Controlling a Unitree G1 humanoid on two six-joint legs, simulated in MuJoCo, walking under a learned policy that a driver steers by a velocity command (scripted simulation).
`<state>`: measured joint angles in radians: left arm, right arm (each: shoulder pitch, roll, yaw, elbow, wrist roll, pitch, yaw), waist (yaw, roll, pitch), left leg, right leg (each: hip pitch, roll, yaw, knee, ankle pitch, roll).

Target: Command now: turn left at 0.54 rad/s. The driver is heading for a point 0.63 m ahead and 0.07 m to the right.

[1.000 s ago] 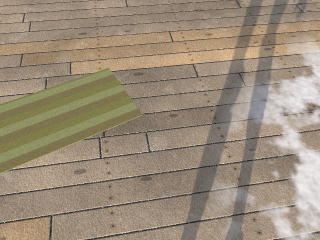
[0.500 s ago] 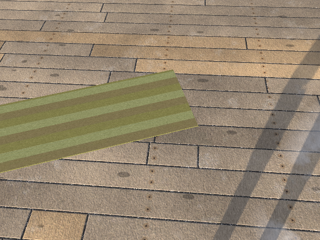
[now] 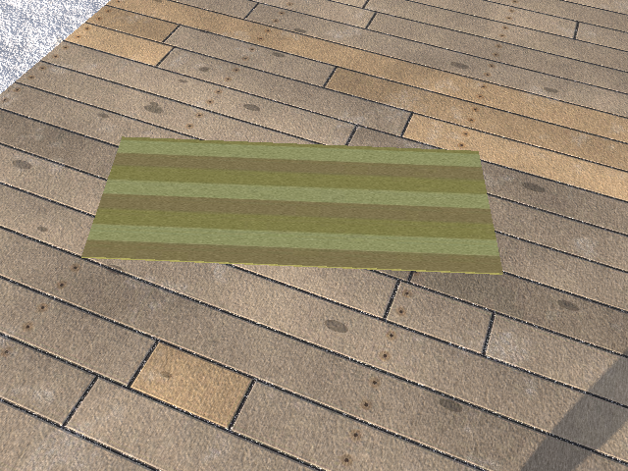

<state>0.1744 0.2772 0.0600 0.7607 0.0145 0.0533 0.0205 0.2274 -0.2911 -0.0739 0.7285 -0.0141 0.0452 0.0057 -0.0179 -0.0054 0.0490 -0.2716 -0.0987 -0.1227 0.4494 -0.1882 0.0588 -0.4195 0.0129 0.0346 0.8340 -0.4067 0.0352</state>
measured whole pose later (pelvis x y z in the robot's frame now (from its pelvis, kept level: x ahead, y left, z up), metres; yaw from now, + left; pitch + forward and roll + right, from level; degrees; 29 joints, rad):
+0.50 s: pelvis -0.02 -0.02 +0.00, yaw +6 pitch -1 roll +0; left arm 0.19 0.24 0.02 0.82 0.01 0.02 0.01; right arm 0.21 -0.25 -0.03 0.85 -0.01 0.04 -0.01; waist 0.01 -0.01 0.06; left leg -0.12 -0.05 -0.06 0.41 -0.25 0.01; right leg -0.20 0.01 0.00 0.45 -0.21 -0.03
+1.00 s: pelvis +0.07 -0.05 +0.01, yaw +6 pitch +0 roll +1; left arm 0.42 0.23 0.04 0.99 0.02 -0.06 -0.01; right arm 0.22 -0.27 -0.04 0.94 -0.04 -0.04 0.03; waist 0.02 0.04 0.01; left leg -0.43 0.02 -0.01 0.97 -0.26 0.08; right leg -0.08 0.05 -0.04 0.31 -0.23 -0.07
